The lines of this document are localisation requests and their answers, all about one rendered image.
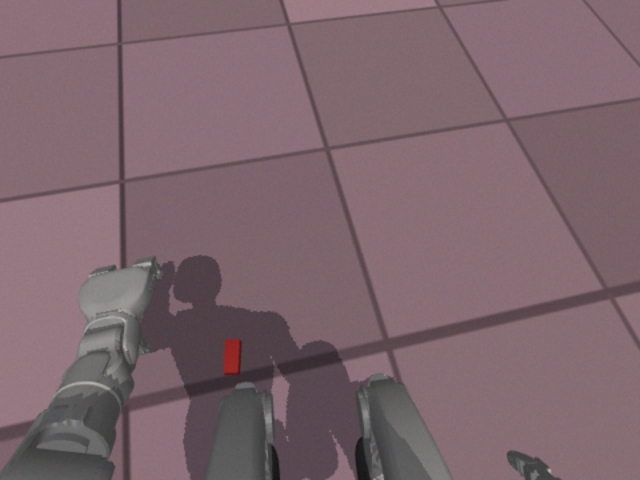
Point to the left robot arm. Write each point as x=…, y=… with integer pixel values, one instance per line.
x=73, y=438

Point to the left robot hand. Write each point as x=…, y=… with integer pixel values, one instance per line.
x=128, y=290

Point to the right robot foot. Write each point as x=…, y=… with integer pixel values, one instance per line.
x=361, y=465

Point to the small box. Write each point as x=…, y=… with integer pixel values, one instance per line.
x=232, y=357

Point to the right robot hand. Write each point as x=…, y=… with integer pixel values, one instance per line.
x=530, y=468

